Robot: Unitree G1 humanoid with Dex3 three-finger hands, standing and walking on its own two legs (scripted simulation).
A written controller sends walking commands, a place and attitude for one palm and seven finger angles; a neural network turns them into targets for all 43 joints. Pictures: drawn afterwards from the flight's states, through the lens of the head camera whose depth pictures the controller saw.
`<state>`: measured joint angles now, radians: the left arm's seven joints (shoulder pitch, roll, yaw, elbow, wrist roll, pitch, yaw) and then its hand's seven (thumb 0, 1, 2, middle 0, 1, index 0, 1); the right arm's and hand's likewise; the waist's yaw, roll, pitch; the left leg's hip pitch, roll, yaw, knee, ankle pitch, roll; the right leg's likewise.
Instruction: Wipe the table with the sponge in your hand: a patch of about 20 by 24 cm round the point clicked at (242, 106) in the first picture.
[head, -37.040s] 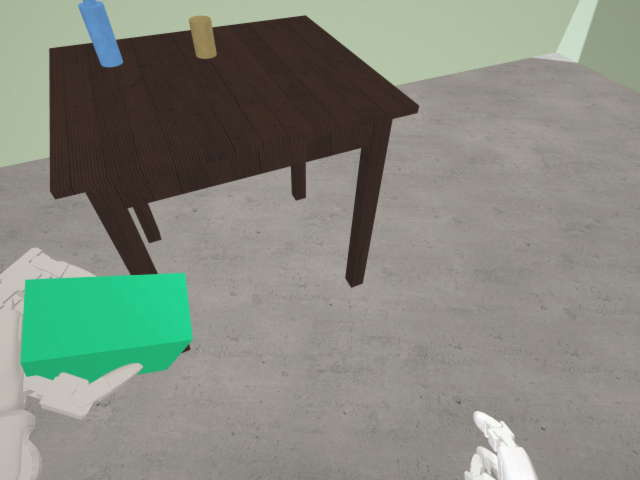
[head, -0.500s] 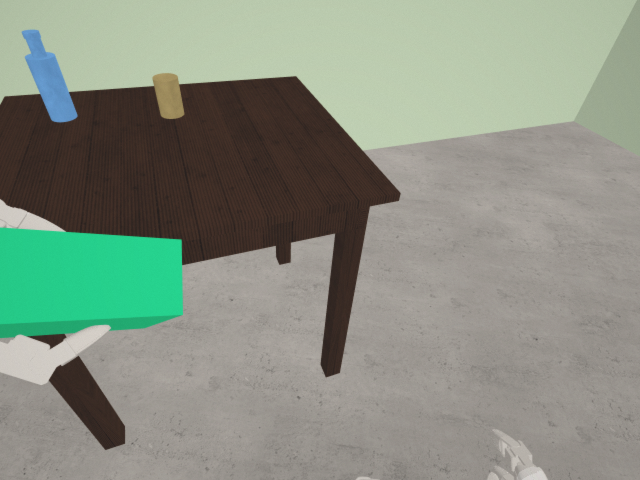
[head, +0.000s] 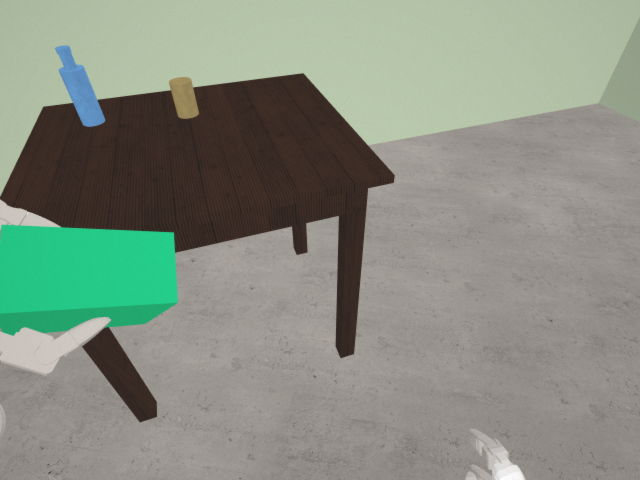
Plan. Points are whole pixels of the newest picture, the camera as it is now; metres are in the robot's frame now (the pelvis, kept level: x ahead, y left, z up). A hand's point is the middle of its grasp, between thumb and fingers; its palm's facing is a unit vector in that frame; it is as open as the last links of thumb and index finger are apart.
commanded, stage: stop stepping back and stand still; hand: left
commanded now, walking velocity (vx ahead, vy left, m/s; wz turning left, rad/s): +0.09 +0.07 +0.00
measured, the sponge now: (113, 284) +0.24 +0.21 +0.21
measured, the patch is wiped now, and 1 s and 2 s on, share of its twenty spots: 1.00 1.00 1.00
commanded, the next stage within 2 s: stand and wait in 0.24 s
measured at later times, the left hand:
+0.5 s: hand (66, 296) +0.22 +0.24 +0.21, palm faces +0.46 -0.81 -0.38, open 10.4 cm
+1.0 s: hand (56, 288) +0.24 +0.26 +0.21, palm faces +0.42 -0.83 -0.38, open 10.4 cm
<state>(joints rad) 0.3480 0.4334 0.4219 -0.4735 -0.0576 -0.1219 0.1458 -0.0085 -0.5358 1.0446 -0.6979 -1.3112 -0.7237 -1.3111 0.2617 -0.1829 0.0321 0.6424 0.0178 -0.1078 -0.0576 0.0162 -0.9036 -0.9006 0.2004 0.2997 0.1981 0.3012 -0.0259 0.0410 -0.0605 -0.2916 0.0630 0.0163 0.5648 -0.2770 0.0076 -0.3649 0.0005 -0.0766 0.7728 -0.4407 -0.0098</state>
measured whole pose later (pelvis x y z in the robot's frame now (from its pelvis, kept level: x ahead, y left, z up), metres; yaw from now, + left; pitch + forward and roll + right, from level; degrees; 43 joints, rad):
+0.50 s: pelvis +0.01 +0.00 +0.00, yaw +1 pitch -2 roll -1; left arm 0.41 0.38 0.39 -0.55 -0.06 -0.13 0.16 -0.01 -0.54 1.05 -0.70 -1.31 -0.72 -1.31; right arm 0.20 -0.22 0.00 0.64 0.02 -0.08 -0.06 0.02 -0.90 -0.90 0.20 0.30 0.20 0.30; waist -0.02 0.04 0.01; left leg -0.27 0.04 -0.01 0.58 -0.28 -0.03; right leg -0.26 0.01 -0.06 0.55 -0.26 -0.03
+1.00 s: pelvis +0.02 +0.02 +0.01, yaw +0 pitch -1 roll -1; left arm 0.44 0.38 0.38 -0.59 -0.07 -0.13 0.16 -0.01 -0.54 1.05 -0.70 -1.32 -0.72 -1.32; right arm 0.16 -0.21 0.01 0.60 0.01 -0.06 -0.06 0.02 -0.90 -0.90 0.20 0.30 0.20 0.30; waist 0.01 0.02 0.03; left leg -0.22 0.03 0.02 0.49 -0.25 0.00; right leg -0.22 0.00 -0.03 0.43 -0.21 0.01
